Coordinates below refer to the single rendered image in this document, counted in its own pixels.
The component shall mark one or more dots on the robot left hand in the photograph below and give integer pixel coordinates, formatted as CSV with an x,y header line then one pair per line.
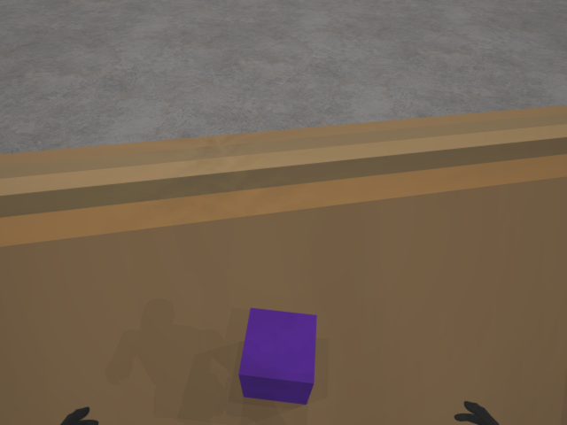
x,y
75,417

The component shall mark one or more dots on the carton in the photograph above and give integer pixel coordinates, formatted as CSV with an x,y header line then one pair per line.
x,y
278,359

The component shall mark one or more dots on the robot right hand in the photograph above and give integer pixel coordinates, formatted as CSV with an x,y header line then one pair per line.
x,y
480,416

